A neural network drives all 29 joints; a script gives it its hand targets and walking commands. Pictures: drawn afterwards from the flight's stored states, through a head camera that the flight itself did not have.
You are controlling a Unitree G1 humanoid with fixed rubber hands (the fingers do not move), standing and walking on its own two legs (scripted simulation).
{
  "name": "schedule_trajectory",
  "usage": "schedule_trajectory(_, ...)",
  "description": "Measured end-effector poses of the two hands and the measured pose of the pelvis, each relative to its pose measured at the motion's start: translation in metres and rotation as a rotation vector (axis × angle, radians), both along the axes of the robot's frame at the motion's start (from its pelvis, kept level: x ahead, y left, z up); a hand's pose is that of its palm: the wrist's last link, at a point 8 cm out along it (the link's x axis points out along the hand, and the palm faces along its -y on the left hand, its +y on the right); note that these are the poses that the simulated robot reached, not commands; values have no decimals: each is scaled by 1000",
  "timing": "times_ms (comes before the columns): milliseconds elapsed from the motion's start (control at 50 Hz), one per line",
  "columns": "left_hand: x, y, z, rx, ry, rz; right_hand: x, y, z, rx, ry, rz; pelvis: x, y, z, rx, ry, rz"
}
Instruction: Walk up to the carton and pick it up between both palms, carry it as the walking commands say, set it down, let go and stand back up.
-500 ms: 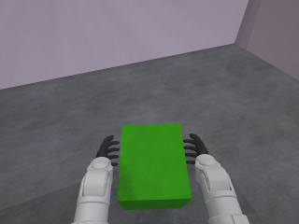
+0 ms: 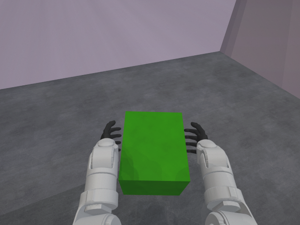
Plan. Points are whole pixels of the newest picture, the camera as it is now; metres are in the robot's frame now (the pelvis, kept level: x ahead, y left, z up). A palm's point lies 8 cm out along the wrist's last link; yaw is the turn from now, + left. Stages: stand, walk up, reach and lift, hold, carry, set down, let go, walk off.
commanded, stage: hold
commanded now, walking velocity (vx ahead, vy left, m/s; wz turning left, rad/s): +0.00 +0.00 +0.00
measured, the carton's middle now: (152, 153) +0.34 +0.01 -0.03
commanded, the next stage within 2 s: set down in 0.12 s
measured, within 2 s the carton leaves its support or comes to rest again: neither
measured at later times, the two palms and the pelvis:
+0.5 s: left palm (112, 150) +0.31 +0.14 +0.02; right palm (201, 151) +0.32 -0.14 +0.02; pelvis +0.01 -0.02 +0.00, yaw +0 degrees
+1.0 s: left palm (116, 163) +0.33 +0.13 -0.08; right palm (192, 161) +0.35 -0.14 -0.08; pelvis +0.00 -0.03 -0.03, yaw +0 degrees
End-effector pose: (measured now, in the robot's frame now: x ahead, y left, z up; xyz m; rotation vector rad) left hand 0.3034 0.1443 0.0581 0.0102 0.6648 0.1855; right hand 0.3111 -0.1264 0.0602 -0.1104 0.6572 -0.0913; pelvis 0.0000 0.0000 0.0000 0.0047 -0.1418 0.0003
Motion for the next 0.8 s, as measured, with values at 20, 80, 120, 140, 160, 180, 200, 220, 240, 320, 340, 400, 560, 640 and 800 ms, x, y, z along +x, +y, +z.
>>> schedule_trajectory(20,0,0,0,0,1,0,1,0,0,0,1,0,-1,1,0,0,1,-1)
schedule_trajectory(80,1,0,0,-1,2,2,2,0,0,-1,2,3,-1,2,0,-1,5,-3)
schedule_trajectory(120,2,0,0,-1,3,4,4,0,0,-1,2,5,-1,2,0,0,8,-4)
schedule_trajectory(140,2,0,0,-5,1,8,4,0,0,-1,1,6,-1,2,0,0,6,-5)
schedule_trajectory(160,2,1,1,-8,-1,11,4,0,0,0,0,5,-1,2,0,0,4,-7)
schedule_trajectory(180,3,1,1,-12,-2,15,4,1,-1,4,0,5,0,1,0,1,1,-8)
schedule_trajectory(200,3,1,0,-14,-1,19,3,1,-2,8,1,6,0,1,0,1,-1,-10)
schedule_trajectory(220,4,1,-1,-17,1,23,3,1,-3,12,4,7,1,0,0,1,-3,-10)
schedule_trajectory(240,4,2,-2,-18,4,27,3,1,-5,15,8,9,1,-1,0,2,-4,-11)
schedule_trajectory(320,6,0,-11,-20,19,33,4,-1,-14,24,24,10,3,-4,-1,4,2,-10)
schedule_trajectory(340,6,0,-13,-19,23,33,5,-1,-17,25,29,10,4,-6,-2,5,6,-9)
schedule_trajectory(400,8,-3,-22,-13,33,30,6,-4,-26,29,40,6,5,-9,-2,8,22,-7)
schedule_trajectory(560,13,-13,-50,5,55,21,13,-14,-52,36,65,-1,5,-20,-5,9,99,2)
schedule_trajectory(640,16,-17,-65,9,56,28,19,-16,-68,40,65,-6,3,-26,-8,7,149,7)
schedule_trajectory(800,20,-17,-99,9,47,49,29,-16,-101,43,55,-11,0,-34,-16,-2,262,11)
